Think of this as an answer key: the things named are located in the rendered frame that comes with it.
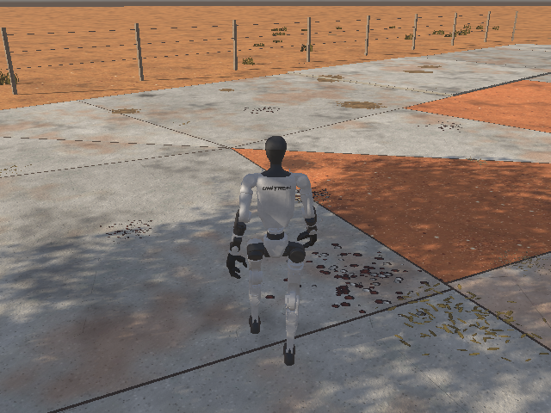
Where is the robot torso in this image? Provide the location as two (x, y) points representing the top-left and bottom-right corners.
(256, 169), (296, 258)

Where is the right robot hand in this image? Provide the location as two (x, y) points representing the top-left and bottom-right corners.
(297, 230), (317, 248)

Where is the left robot hand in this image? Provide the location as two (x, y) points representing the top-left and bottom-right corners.
(226, 253), (247, 279)

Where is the left robot upper arm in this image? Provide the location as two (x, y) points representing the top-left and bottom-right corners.
(238, 173), (258, 223)

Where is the robot right forearm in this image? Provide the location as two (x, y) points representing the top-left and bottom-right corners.
(305, 206), (318, 235)

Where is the right robot upper arm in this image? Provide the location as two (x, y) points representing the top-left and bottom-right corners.
(294, 173), (315, 219)

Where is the right robot foot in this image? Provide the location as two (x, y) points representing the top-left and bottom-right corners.
(283, 342), (295, 366)

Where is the robot left forearm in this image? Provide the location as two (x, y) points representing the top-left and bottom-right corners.
(228, 209), (246, 256)

